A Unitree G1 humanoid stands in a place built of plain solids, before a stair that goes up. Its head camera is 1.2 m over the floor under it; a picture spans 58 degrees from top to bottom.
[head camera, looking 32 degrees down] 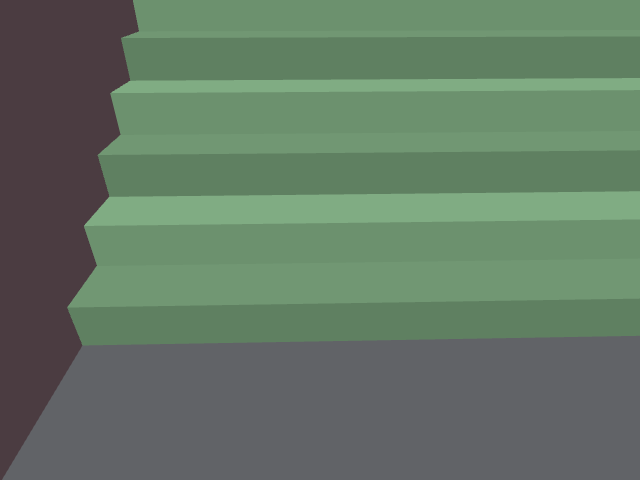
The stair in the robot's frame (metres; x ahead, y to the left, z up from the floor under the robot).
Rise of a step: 0.19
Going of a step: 0.25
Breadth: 3.71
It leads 1 degrees to the left of straight ahead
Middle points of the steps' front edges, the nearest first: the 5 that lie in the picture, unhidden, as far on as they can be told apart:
1.21 -0.95 0.19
1.47 -0.95 0.37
1.72 -0.94 0.56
1.98 -0.93 0.75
2.23 -0.93 0.93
